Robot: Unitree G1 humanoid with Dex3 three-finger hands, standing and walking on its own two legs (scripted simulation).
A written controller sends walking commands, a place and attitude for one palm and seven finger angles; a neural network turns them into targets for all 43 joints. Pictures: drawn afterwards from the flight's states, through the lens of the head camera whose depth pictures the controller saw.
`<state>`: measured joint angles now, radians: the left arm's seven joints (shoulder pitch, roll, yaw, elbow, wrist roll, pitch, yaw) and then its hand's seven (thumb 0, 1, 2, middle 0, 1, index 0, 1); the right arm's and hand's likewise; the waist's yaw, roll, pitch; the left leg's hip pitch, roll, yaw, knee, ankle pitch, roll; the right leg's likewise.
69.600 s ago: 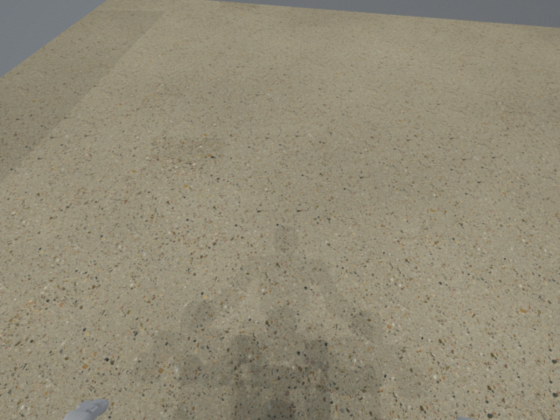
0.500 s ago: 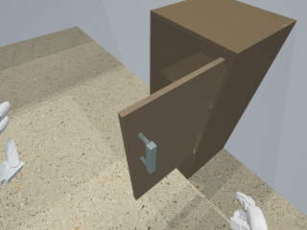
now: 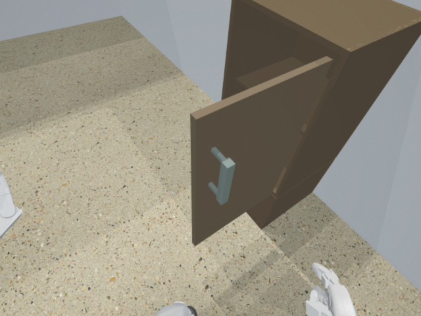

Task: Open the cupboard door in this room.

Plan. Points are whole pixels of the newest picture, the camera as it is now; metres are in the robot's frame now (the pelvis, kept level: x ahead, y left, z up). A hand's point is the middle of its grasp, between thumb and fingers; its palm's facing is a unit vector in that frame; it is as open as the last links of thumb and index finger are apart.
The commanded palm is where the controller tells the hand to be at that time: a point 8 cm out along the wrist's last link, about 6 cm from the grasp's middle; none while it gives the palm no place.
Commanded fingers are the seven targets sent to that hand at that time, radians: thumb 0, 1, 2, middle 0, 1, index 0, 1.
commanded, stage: step back with the hand held close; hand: left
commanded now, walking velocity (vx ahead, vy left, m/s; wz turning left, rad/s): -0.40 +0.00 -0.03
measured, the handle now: (219, 177) +0.40 +0.01 +0.01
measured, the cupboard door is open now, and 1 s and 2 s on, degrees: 90 90 90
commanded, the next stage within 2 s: stop stepping back and stand still in 0.42 s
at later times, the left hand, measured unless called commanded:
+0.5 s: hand out of the picture +0.15 +0.26 +0.18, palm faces +0.34 -0.86 -0.39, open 7.4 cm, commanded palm +0.09 +0.30 +0.19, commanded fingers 0.00 0.90 0.90 -0.20 -0.30 -0.20 -0.30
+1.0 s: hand out of the picture +0.08 +0.22 +0.18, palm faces +0.28 -0.84 -0.46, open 7.4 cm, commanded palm +0.04 +0.27 +0.19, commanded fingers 0.00 0.90 0.90 -0.20 -0.30 -0.20 -0.30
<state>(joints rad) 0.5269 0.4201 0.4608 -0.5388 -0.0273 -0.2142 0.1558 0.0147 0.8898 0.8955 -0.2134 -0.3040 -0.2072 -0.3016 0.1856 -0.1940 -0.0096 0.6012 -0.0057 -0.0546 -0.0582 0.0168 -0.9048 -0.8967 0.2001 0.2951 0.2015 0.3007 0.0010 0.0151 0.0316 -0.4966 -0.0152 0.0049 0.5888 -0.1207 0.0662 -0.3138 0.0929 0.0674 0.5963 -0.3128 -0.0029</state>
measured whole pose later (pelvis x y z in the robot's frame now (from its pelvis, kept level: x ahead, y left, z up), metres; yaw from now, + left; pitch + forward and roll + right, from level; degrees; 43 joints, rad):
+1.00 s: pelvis -0.14 -0.01 +0.01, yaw -7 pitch +0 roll +0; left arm 0.64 0.41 0.40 -0.53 -0.04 -0.19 0.14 0.02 0.89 0.90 -0.21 -0.30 -0.21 -0.30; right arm 0.31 -0.21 -0.01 0.67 0.01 -0.10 -0.05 0.02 -0.91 -0.90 0.20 0.29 0.20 0.30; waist -0.02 -0.03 -0.05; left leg -0.44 0.00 0.00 0.70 -0.24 0.00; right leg -0.07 0.04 0.02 0.45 -0.38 -0.04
